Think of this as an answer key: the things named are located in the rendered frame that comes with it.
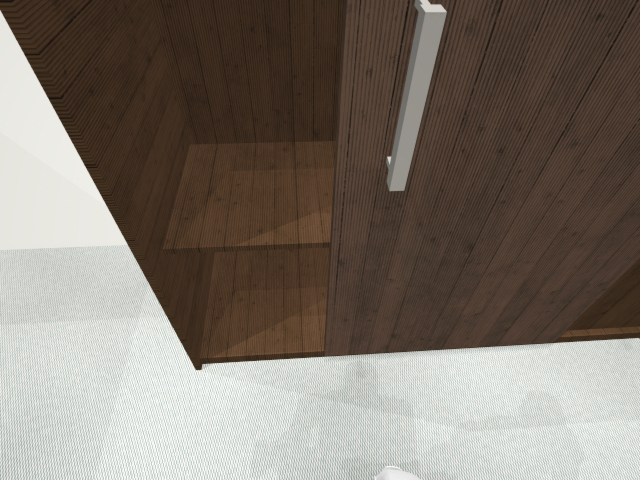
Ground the handle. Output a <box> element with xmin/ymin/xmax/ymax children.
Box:
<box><xmin>386</xmin><ymin>0</ymin><xmax>447</xmax><ymax>191</ymax></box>

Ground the wardrobe door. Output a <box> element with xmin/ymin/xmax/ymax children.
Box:
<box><xmin>567</xmin><ymin>258</ymin><xmax>640</xmax><ymax>330</ymax></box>
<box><xmin>324</xmin><ymin>0</ymin><xmax>640</xmax><ymax>356</ymax></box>

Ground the robot right shin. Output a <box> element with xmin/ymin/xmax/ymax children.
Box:
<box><xmin>380</xmin><ymin>466</ymin><xmax>401</xmax><ymax>474</ymax></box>

